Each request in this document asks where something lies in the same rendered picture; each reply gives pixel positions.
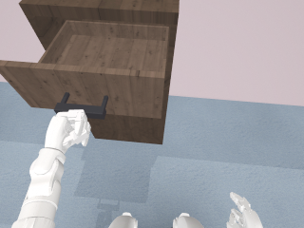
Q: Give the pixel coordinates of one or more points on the drawer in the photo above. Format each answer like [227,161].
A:
[90,60]

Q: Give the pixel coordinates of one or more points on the left robot hand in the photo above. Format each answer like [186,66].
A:
[73,123]

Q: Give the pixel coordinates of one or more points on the right robot shin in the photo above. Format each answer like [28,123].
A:
[184,214]

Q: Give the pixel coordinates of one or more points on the right robot hand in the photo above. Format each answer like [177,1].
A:
[248,218]

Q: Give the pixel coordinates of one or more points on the left robot shin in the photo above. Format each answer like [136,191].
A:
[127,214]

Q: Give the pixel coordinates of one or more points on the robot shin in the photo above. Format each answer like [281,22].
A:
[127,214]
[184,214]

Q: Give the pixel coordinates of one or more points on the handle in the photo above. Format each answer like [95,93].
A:
[91,111]

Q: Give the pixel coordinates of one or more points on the cabinet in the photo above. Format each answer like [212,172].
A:
[46,17]

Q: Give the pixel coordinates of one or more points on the robot left forearm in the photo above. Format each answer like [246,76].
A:
[43,195]

